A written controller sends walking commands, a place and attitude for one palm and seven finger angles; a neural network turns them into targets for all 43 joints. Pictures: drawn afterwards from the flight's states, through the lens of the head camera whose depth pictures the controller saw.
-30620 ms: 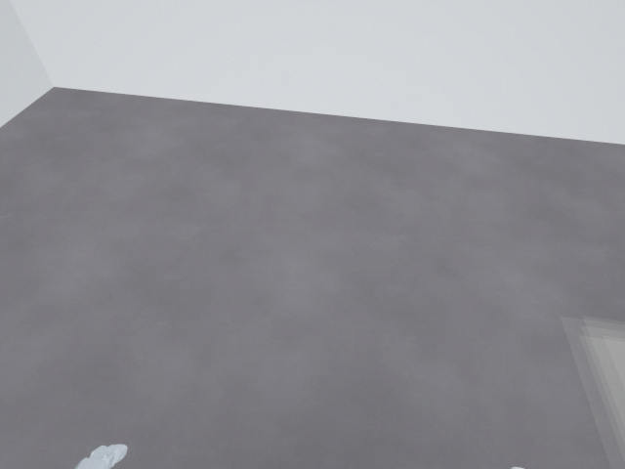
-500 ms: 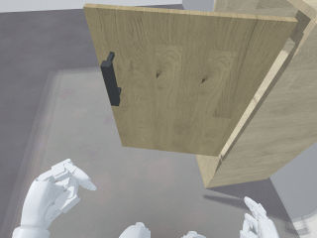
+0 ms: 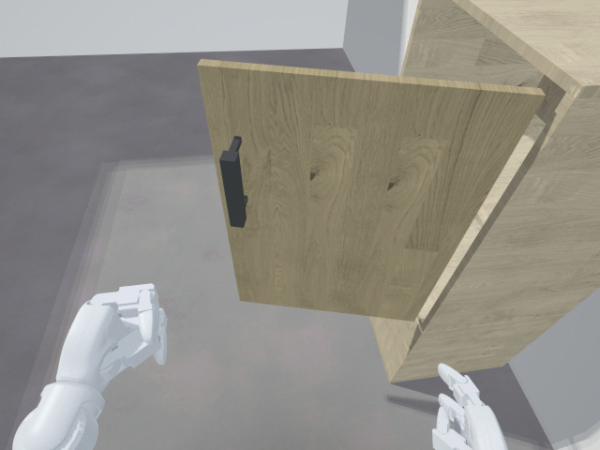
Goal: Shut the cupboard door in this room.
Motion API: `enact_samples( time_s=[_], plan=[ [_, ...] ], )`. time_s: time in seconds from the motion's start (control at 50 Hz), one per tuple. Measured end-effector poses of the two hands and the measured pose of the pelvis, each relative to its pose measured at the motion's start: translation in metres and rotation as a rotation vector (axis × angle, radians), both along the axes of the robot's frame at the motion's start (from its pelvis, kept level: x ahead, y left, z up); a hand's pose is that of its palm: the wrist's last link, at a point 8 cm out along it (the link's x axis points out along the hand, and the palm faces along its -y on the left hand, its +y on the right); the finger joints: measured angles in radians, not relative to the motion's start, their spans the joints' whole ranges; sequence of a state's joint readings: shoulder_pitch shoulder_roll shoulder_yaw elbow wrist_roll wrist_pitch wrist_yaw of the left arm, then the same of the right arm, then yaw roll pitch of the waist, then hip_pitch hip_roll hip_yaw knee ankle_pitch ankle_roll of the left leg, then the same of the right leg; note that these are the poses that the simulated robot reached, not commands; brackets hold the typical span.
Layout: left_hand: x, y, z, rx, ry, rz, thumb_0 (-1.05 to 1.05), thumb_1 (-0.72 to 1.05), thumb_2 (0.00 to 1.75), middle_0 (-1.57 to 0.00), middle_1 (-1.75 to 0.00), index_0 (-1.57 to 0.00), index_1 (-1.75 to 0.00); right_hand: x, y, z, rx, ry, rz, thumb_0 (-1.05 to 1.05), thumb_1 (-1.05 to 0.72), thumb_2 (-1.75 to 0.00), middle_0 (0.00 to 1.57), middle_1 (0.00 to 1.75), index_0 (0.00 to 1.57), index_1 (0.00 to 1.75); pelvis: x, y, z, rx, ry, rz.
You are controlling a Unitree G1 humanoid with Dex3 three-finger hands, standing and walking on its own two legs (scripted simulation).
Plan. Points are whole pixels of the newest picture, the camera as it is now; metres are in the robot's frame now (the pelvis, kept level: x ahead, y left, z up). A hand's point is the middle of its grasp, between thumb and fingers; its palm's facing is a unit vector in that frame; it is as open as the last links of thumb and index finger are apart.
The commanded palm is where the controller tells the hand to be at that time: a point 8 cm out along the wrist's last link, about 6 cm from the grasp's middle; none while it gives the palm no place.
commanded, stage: raise the hand and make a fist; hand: left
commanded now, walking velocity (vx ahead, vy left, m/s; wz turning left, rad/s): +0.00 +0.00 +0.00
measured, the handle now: (237, 183) +0.47 +0.14 +0.09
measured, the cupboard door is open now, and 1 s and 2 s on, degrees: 75 75 75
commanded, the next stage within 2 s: bring the fist close to the handle in 0.44 s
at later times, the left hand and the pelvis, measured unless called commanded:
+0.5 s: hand (182, 329) +0.23 +0.16 +0.10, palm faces -0.02 -1.00 -0.06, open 3.1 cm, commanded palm +0.20 +0.21 +0.10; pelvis +0.00 -0.03 +0.01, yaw +1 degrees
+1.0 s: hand (211, 283) +0.29 +0.14 +0.09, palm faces -0.04 -1.00 -0.03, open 3.1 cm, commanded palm +0.27 +0.19 +0.10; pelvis +0.01 -0.04 +0.01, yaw -1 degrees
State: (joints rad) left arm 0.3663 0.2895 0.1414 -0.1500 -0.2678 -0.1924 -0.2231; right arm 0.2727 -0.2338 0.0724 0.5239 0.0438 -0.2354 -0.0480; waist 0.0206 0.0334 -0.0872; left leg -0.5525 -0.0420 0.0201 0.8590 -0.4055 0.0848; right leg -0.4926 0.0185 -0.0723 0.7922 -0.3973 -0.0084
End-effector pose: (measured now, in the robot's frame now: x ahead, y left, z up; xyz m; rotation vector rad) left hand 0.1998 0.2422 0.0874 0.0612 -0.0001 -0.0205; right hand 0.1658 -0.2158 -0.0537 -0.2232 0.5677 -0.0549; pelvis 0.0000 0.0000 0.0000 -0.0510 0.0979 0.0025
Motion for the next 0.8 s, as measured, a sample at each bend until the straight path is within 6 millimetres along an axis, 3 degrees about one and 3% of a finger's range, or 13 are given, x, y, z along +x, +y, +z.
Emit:
enact_samples(
  time_s=[0.1,0.26,0.42,0.62,0.8],
  plan=[
    [0.010,0.006,0.022,0.012,-0.070,0.030,0.01,0.90,0.90,-1.29,-1.49,-1.29,-1.49,-0.005,-0.008,-0.003,0.002,0.028,-0.004,0.01,-0.90,-0.90,0.21,0.30,0.20,0.30,0.002,-0.003,0.004,0.002,-0.011,0.006],
    [0.011,-0.017,-0.006,-0.032,0.101,-0.036,0.01,0.90,0.90,-1.29,-1.49,-1.30,-1.50,-0.009,-0.027,0.000,-0.008,0.035,-0.039,0.01,-0.90,-0.90,0.21,0.30,0.20,0.30,0.005,-0.012,0.008,0.015,-0.012,-0.004],
    [0.008,-0.019,0.017,0.002,-0.053,0.036,0.01,0.90,0.90,-1.30,-1.49,-1.30,-1.50,-0.003,-0.040,-0.002,-0.016,0.035,-0.008,0.01,-0.90,-0.90,0.20,0.30,0.20,0.30,0.004,-0.025,0.006,0.021,-0.014,0.005],
    [0.006,-0.042,0.002,-0.005,0.056,-0.023,0.01,0.90,0.90,-1.30,-1.49,-1.30,-1.50,0.003,-0.050,-0.006,0.009,0.020,-0.024,0.01,-0.90,-0.90,0.20,0.30,0.20,0.30,0.005,-0.038,0.005,0.032,-0.011,0.001],
    [0.038,-0.037,0.015,-0.001,-0.051,0.011,0.01,0.89,0.90,-1.30,-1.50,-1.30,-1.50,-0.002,-0.061,-0.015,0.002,0.064,-0.026,0.01,-0.90,-0.90,0.20,0.30,0.20,0.30,0.002,-0.046,0.003,0.032,-0.003,0.008]
  ],
)
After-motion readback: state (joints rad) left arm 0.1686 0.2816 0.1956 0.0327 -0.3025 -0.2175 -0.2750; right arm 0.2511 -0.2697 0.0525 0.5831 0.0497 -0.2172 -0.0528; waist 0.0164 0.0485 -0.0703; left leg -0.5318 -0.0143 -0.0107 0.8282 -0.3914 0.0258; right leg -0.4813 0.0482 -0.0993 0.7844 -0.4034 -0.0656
